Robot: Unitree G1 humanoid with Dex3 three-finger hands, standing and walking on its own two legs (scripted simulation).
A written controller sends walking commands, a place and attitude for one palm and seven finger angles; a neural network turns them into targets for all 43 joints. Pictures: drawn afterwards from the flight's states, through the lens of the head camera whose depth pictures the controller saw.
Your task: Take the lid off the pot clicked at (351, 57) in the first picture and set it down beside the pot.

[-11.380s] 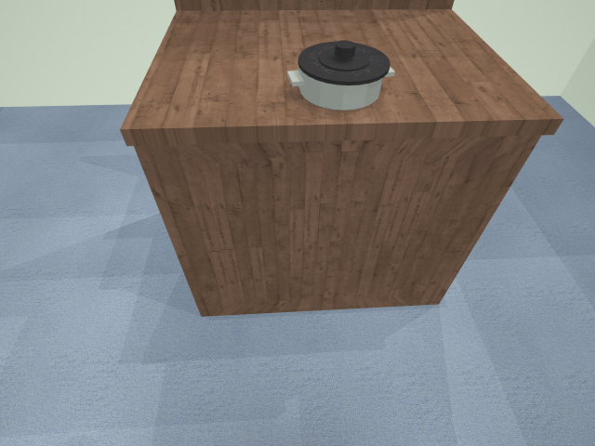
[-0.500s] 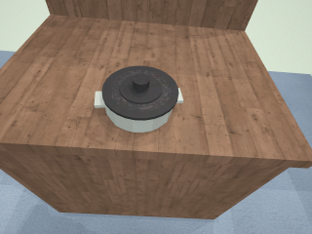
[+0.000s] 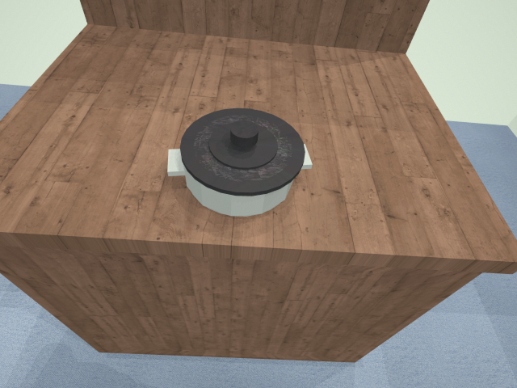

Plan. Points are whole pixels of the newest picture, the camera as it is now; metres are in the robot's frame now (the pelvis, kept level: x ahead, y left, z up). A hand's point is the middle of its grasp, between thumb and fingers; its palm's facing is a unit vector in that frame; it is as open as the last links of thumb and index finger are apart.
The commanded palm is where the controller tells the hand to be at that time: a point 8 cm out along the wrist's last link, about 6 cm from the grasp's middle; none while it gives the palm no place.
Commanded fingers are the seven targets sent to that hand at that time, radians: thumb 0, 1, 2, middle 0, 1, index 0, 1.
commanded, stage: look again from close up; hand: left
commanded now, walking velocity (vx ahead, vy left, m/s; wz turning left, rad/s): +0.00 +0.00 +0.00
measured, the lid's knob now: (244, 133) +0.45 +0.07 +0.16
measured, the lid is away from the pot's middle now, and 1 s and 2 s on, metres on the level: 0.00 0.00 0.00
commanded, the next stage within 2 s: lift the closed hand beside the body in 0.58 s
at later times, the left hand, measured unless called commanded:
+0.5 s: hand out of the picture -0.03 +0.16 -0.19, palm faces +0.02 -0.99 -0.12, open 7.4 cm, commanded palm none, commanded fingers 0.00 0.90 0.90 -0.20 -0.30 -0.20 -0.30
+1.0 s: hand (142, 361) +0.16 +0.17 -0.01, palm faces +0.11 -0.97 -0.21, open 5.4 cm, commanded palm +0.09 +0.23 +0.02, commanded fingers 0.00 0.90 0.90 -0.95 -1.12 -0.95 -1.12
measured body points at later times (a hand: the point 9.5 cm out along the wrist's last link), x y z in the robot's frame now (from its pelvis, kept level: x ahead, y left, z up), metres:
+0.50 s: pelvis +0.00 +0.01 +0.00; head +0.02 +0.04 +0.45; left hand -0.03 +0.21 -0.17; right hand -0.03 -0.19 -0.15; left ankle +0.00 +0.02 -0.74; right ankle -0.03 -0.15 -0.74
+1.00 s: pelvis -0.01 +0.00 -0.01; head -0.03 +0.01 +0.44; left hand +0.15 +0.22 +0.00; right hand +0.17 -0.25 -0.07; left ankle +0.00 +0.02 -0.74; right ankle -0.03 -0.15 -0.74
